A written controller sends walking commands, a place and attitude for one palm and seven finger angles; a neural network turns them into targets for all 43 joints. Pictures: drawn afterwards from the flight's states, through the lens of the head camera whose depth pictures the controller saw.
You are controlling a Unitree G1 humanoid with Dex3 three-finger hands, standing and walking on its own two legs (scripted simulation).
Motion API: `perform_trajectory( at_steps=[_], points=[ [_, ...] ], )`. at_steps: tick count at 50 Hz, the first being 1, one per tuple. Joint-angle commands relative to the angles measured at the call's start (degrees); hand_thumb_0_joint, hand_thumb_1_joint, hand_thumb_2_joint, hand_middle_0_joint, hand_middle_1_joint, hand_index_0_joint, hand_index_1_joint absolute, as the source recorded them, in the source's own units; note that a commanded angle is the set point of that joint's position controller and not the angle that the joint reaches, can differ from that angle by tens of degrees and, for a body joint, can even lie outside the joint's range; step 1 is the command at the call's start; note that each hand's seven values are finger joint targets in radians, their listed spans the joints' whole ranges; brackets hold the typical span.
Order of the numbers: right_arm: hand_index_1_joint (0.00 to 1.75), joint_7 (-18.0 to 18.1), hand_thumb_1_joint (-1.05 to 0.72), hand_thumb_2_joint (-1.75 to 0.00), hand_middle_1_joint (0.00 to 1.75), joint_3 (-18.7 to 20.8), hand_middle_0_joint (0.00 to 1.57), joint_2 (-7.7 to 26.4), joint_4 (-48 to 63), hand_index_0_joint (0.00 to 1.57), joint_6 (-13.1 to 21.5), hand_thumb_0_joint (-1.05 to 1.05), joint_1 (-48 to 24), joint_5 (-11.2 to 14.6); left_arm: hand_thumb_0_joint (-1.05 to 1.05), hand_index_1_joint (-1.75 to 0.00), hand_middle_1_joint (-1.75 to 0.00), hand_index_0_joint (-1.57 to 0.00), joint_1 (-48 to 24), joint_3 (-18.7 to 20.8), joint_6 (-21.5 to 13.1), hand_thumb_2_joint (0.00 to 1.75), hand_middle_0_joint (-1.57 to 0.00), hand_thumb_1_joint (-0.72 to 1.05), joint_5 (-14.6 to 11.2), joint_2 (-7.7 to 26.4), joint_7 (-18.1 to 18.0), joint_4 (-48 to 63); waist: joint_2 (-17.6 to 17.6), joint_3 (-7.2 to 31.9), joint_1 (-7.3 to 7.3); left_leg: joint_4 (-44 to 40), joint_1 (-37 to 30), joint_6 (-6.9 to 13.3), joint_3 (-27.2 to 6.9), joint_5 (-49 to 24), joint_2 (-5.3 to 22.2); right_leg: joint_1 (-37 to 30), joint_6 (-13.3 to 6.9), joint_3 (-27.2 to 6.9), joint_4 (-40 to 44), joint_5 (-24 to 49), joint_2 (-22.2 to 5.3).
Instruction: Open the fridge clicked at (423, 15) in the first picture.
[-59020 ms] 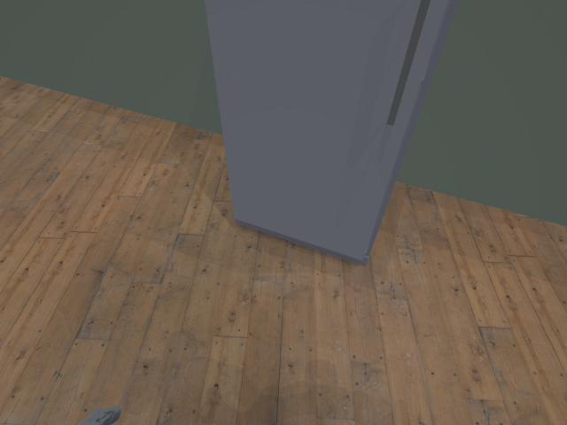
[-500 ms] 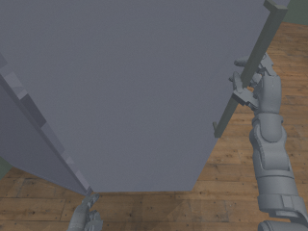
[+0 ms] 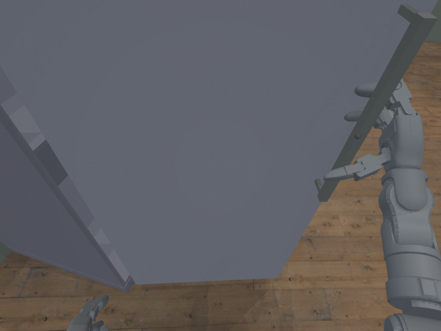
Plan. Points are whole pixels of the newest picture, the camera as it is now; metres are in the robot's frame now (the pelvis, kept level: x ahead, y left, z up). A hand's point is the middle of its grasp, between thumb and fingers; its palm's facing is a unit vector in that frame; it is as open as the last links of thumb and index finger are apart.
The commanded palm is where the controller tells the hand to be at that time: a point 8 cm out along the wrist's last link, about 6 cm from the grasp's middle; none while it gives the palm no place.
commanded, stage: loosen the grip on the handle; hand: right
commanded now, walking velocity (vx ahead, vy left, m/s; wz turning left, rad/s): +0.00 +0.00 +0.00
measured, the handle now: (353, 128) +0.43 -0.19 +0.18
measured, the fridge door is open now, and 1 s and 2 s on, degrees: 70 69 69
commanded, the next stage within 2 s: slip the hand off the handle in 0.08 s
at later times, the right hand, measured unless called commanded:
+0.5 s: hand (404, 142) +0.38 -0.25 +0.20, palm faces +0.19 +0.97 -0.18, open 14.7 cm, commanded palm +0.35 -0.28 +0.20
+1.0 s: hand (422, 165) +0.34 -0.26 +0.19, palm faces +0.11 +0.98 -0.18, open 14.7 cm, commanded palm +0.30 -0.31 +0.20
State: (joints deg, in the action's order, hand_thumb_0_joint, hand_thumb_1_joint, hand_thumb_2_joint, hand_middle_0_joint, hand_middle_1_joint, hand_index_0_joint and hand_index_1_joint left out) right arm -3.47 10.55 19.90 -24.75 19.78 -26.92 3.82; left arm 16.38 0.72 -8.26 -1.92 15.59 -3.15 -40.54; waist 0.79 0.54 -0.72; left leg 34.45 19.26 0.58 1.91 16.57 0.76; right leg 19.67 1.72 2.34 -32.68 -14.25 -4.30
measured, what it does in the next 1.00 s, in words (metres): stands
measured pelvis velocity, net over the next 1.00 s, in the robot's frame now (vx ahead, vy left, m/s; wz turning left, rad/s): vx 0.02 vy -0.04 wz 0.00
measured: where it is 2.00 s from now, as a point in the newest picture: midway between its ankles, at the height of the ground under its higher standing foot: outside the picture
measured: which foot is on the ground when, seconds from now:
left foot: down 0.00-1.00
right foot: down 0.00-1.00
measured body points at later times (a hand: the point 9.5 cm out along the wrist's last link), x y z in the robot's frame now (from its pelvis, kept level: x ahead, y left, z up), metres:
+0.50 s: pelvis +0.03 -0.01 +0.00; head +0.03 -0.01 +0.45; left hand +0.18 +0.23 -0.09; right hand +0.36 -0.30 +0.21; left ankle +0.02 +0.11 -0.73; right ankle +0.03 -0.15 -0.73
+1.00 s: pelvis +0.02 -0.04 +0.00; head +0.01 -0.03 +0.45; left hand +0.16 +0.21 -0.09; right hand +0.32 -0.32 +0.20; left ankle +0.02 +0.11 -0.73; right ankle +0.03 -0.15 -0.73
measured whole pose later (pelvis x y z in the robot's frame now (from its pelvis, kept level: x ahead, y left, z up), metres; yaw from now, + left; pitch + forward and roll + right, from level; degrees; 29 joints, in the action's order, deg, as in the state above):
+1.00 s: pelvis +0.02 -0.04 +0.00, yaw +0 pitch +1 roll +1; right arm -14.3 18.7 21.2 -10.5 14.2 -11.9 11.5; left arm 16.3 -1.6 -6.8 -2.2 13.9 -3.7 -36.6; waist 1.5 3.8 1.1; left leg 34.7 18.0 -2.1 0.8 18.1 2.4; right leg 20.0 0.0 3.2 -36.7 -18.2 -2.8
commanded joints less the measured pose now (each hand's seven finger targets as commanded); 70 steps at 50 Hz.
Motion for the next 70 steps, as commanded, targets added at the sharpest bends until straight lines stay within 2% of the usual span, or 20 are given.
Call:
perform_trajectory(
  at_steps=[1,8,9,11,16,19,25,29,31,34,35,38,39,42,50,54,57,59,65,70],
  points=[
    [1.15,-2.15,0.55,-0.20,1.15,3.66,0.25,8.93,11.63,0.25,0.39,0.00,-21.47,5.00,0.00,-0.30,-0.30,-0.20,-5.26,1.77,-3.21,0.90,-0.20,0.90,-0.37,6.40,-0.79,8.71,-5.82,14.47,0.02,-8.97,-6.20,-0.83,-3.33,-9.78,-0.25,-4.97,-3.32,1.34,3.30,4.44,4.40],
    [1.15,-1.98,0.55,-0.20,1.15,5.49,0.25,9.33,15.12,0.25,0.55,0.00,-19.00,4.16,0.00,-0.30,-0.30,-0.20,-5.16,1.55,-2.69,0.90,-0.20,0.90,0.30,5.70,-0.15,9.06,-4.26,16.42,0.84,-5.97,-6.16,-1.08,-2.13,-17.32,-0.30,-5.67,-3.47,1.39,1.99,9.43,4.98],
    [1.15,-1.45,0.55,-0.20,1.15,10.21,0.25,14.15,16.49,0.25,0.75,0.00,-17.52,3.65,0.00,-0.30,-0.30,-0.20,-5.14,1.77,-2.43,0.90,-0.20,0.90,0.52,6.05,-0.20,9.09,-3.22,17.94,2.27,-5.08,-8.09,-0.79,-1.95,-19.17,-0.26,-6.00,-3.51,1.23,1.79,11.17,4.81],
    [1.15,-1.69,0.55,-0.20,1.15,10.14,0.25,13.63,17.48,0.25,0.47,0.00,-15.87,3.32,0.00,-0.30,-0.30,-0.20,-5.43,1.55,-2.05,0.90,-0.20,0.90,0.55,5.41,0.08,9.89,-2.09,19.52,2.38,-4.16,-8.95,-0.79,-1.89,-22.22,-0.26,-6.53,-3.40,1.59,1.44,13.07,4.97],
    [1.15,-3.10,0.55,-0.20,1.15,14.19,0.25,16.06,16.44,0.25,-0.84,0.00,-13.03,5.38,0.00,-0.30,-0.30,-0.20,-6.44,1.23,-0.73,0.90,-0.20,0.90,0.14,5.40,-0.41,10.70,-4.07,16.87,2.72,-4.36,-9.43,-0.96,-1.72,-22.43,-0.38,-4.86,-3.14,1.77,1.66,12.37,4.65],
    [1.15,-4.41,0.55,-0.20,1.15,13.96,0.25,16.25,17.29,0.25,-1.00,0.00,-13.36,5.31,0.00,-0.30,-0.30,-0.20,-6.70,1.15,-0.27,0.90,-0.20,0.90,0.15,5.48,-0.79,11.15,-2.75,16.37,2.43,-4.32,-8.55,-0.77,-1.51,-21.78,-0.56,-5.20,-3.33,1.73,1.63,12.46,4.50],
    [1.15,-8.88,0.55,-0.20,1.15,6.86,0.25,11.85,19.09,0.25,-0.25,0.00,-18.09,5.36,0.00,-0.30,-0.30,-0.20,-5.32,1.40,-0.72,0.90,-0.20,0.90,-0.23,5.79,-1.21,10.98,2.71,16.63,-0.65,-4.02,-2.53,-0.09,-0.47,-18.46,-1.56,-9.26,-3.17,0.39,0.18,13.26,4.18],
    [1.15,-10.48,0.55,-0.20,1.15,5.72,0.25,11.28,20.07,0.25,-0.41,0.00,-18.82,6.53,0.00,-0.30,-0.30,-0.20,-4.96,1.25,-1.07,0.90,-0.20,0.90,-0.26,6.19,-2.03,10.57,3.42,16.74,-0.80,-4.21,-0.47,0.40,0.36,-14.37,-1.88,-10.82,-2.89,-1.21,0.54,12.34,3.77],
    [1.15,-10.28,0.55,-0.20,1.15,7.41,0.25,12.35,19.53,0.25,-1.05,0.00,-17.70,7.19,0.00,-0.30,-0.30,-0.20,-4.74,1.09,-1.30,0.90,-0.20,0.90,-0.18,6.32,-2.13,10.61,3.00,17.71,-0.06,-3.70,-0.90,0.55,0.75,-14.31,-1.80,-10.97,-2.60,-2.00,0.72,13.08,3.68],
    [1.15,-8.92,0.55,-0.20,1.15,15.57,0.25,19.53,15.31,0.25,-2.14,0.00,-13.82,7.41,0.00,-0.30,-0.30,-0.20,-4.83,0.95,-0.65,0.90,-0.20,0.90,0.00,7.14,-2.49,10.08,-0.63,16.42,1.81,-3.81,-2.89,0.50,0.89,-13.11,-1.68,-7.55,-2.52,-1.92,1.49,11.61,3.53],
    [1.15,-8.80,0.55,-0.20,1.15,13.80,0.25,17.13,15.54,0.25,-2.36,0.00,-14.05,7.41,0.00,-0.30,-0.30,-0.20,-5.42,0.57,-0.60,0.90,-0.20,0.90,-0.10,6.49,-2.33,10.79,0.23,15.89,1.63,-3.55,-2.83,0.48,0.98,-13.21,-1.50,-6.99,-2.45,-1.75,1.71,11.72,3.64],
    [1.15,-8.34,0.55,-0.20,1.15,15.21,0.25,18.66,17.14,0.25,-2.17,0.00,-14.42,6.99,0.00,-0.30,-0.30,-0.20,-5.38,0.50,-0.66,0.90,-0.20,0.90,0.09,6.25,-1.98,11.56,2.52,16.73,2.14,-3.08,-2.92,0.67,0.94,-12.91,-1.70,-7.28,-2.21,-1.73,1.85,12.29,3.51],
    [1.15,-8.26,0.55,-0.20,1.15,15.17,0.25,17.85,18.64,0.25,-2.00,0.00,-11.04,6.91,0.00,-0.30,-0.30,-0.20,-5.48,0.61,-0.69,0.90,-0.20,0.90,0.28,6.23,-1.71,12.48,2.29,17.86,3.11,-2.89,-3.93,0.73,0.96,-13.87,-1.73,-7.69,-2.37,-1.69,1.64,13.52,3.46],
    [1.15,-9.24,0.55,-0.20,1.15,11.94,0.25,14.15,23.35,0.25,-1.40,0.00,-6.94,7.04,0.00,-0.30,-0.30,-0.20,-5.66,0.76,-1.34,0.90,-0.20,0.90,0.31,5.76,-0.78,13.66,4.68,19.26,2.84,-2.23,-3.34,0.74,1.18,-15.31,-1.92,-9.68,-2.09,-1.53,0.92,15.97,3.21],
    [1.15,-10.04,0.55,-0.20,1.15,12.51,0.25,14.42,27.60,0.25,-3.81,0.00,-4.92,9.16,0.00,-0.30,-0.30,-0.20,-8.01,0.14,-2.15,0.90,-0.20,0.90,-0.41,6.42,-1.82,13.48,1.80,10.59,1.79,-4.89,-0.28,0.41,1.12,-5.39,-1.98,-5.85,-2.42,-2.12,3.25,3.72,3.02],
    [1.15,-8.95,0.55,-0.20,1.15,13.47,0.25,14.96,34.57,0.25,-2.94,0.00,-2.03,8.86,0.00,-0.30,-0.30,-0.20,-9.05,-0.21,-3.34,0.90,-0.20,0.90,0.10,5.75,-1.98,13.84,3.88,14.62,2.91,-4.44,-2.30,0.61,1.00,-6.50,-2.03,-8.57,-2.53,-2.10,2.71,5.69,3.25],
    [1.15,-8.93,0.55,-0.20,1.15,10.68,0.25,11.94,36.58,0.25,-2.42,0.00,0.36,8.73,0.00,-0.30,-0.30,-0.20,-9.27,-0.46,-4.29,0.90,-0.20,0.90,0.22,5.13,-1.67,13.63,5.63,14.50,2.52,-4.04,-1.75,0.59,1.22,-7.14,-2.05,-9.30,-2.32,-2.27,2.46,6.19,3.34],
    [1.15,-9.26,0.55,-0.20,1.15,12.26,0.25,12.88,34.51,0.25,-3.12,0.00,4.48,9.11,0.00,-0.30,-0.30,-0.20,-9.13,-0.43,-4.40,0.90,-0.20,0.90,0.21,5.50,-1.83,13.10,2.33,12.66,2.85,-4.93,-2.25,0.38,1.17,-6.47,-1.96,-7.68,-2.56,-1.95,2.52,4.76,3.32],
    [1.15,-11.27,0.55,-0.20,1.15,11.93,0.25,11.42,36.85,0.25,-6.39,0.00,10.26,10.93,0.00,-0.30,-0.30,-0.20,-10.79,-1.00,-4.73,0.90,-0.20,0.90,-0.44,5.07,-1.97,14.11,2.48,9.13,3.43,-6.03,-2.94,0.10,0.99,-5.70,-1.38,-6.07,-2.56,-1.32,3.18,2.90,3.70],
    [1.15,-11.07,0.55,-0.20,1.15,12.77,0.25,11.64,42.72,0.25,-5.48,0.00,12.63,11.93,0.00,-0.30,-0.30,-0.20,-11.46,-1.24,-6.07,0.90,-0.20,0.90,-0.12,4.78,-2.08,14.69,0.47,8.46,3.51,-6.93,-2.80,-0.33,0.49,-3.92,-1.30,-6.29,-2.80,-1.15,2.73,1.76,3.94]
  ],
)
